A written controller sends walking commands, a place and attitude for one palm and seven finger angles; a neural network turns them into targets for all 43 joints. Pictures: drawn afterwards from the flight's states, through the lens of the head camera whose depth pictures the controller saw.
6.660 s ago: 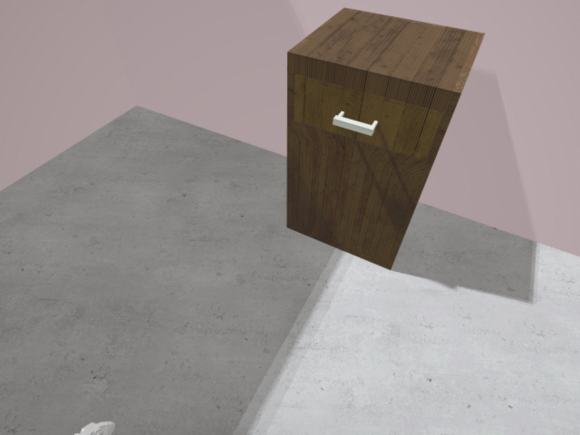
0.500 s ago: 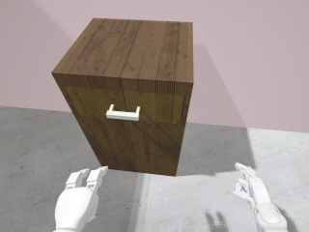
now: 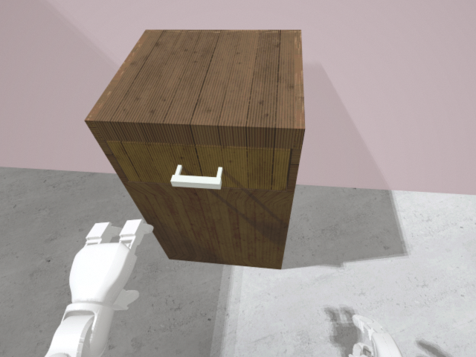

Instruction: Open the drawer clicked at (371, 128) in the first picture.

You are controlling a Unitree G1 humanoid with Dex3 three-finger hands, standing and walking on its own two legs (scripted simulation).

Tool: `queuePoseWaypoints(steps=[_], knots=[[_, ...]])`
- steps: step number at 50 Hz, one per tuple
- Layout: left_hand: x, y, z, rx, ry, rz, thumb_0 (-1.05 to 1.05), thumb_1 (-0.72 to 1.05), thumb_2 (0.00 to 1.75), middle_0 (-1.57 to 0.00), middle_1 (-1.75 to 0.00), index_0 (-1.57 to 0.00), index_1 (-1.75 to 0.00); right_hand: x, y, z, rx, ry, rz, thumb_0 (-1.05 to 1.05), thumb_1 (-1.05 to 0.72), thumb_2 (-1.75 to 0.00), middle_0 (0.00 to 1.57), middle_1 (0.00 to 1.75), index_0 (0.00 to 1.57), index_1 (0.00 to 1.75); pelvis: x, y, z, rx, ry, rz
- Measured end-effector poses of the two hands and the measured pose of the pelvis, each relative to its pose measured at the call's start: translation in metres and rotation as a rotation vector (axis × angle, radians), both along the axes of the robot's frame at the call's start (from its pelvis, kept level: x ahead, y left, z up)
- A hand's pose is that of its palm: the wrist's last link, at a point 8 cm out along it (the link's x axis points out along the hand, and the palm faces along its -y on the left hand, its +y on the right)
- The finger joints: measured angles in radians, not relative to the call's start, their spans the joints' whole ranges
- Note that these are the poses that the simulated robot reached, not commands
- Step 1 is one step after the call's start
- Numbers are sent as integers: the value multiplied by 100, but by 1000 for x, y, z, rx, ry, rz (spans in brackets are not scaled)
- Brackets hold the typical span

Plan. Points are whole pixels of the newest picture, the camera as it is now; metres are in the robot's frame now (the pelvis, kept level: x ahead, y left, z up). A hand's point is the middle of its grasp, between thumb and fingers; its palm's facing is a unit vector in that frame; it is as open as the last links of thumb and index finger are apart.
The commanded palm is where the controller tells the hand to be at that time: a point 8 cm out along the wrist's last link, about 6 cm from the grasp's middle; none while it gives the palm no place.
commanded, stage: raise the hand with hooked fingers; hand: left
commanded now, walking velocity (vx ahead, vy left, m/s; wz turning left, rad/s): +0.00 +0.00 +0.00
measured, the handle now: (198, 175) +0.53 +0.17 -0.09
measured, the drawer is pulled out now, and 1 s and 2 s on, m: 0.00 0.00 0.00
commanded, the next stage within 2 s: move the hooked fingers above the handle in 0.98 s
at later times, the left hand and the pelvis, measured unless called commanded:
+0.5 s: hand (102, 221) +0.29 +0.25 +0.08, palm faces +0.05 -0.08 -1.00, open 13.7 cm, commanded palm +0.27 +0.26 +0.14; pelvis +0.00 +0.01 +0.02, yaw +1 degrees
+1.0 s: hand (102, 216) +0.29 +0.25 +0.09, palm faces +0.05 -0.09 -0.99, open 13.8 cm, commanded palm +0.27 +0.26 +0.15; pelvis +0.00 +0.01 +0.02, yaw +1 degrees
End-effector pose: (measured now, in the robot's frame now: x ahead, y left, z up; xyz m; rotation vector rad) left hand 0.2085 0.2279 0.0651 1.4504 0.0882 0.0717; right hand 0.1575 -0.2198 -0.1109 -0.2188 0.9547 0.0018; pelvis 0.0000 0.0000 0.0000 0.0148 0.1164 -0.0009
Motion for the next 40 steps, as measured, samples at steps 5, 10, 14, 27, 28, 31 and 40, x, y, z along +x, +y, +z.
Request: queuePoseWaypoints(steps=[5,10,14,27,28,31,40], knots=[[12,11,13,6,-56,12,0,-9,47,-30,-93,-29,-94,7,-17,7,-47,-18,-34,1,-90,-90,20,30,20,30,2,6,2,-4,-7,6],[27,14,29,6,-82,18,0,-21,42,-30,-101,-30,-101,27,-15,19,-44,-77,-42,1,-91,-90,19,30,20,30,4,9,5,-5,-24,5],[37,15,40,8,-77,14,0,-30,38,-31,-107,-31,-107,43,-2,30,-17,-125,-25,1,-91,-90,19,30,20,30,4,10,9,-6,-44,7],[60,29,77,44,-52,-11,0,-47,30,-32,-118,-32,-118,55,36,35,53,-120,54,1,-90,-90,20,30,20,30,4,11,18,-11,-82,29],[62,30,79,47,-49,-15,0,-47,30,-32,-119,-32,-119,53,36,34,53,-112,54,1,-90,-90,20,30,20,30,4,11,19,-11,-83,30],[68,33,86,53,-43,-28,0,-48,30,-32,-119,-32,-119,45,33,30,49,-85,47,1,-90,-90,20,30,20,30,3,11,20,-12,-83,34],[68,29,82,26,-10,-81,0,-49,30,-32,-120,-32,-120,17,10,21,17,-11,-3,1,-90,-90,20,30,20,30,2,12,21,-11,-68,24]])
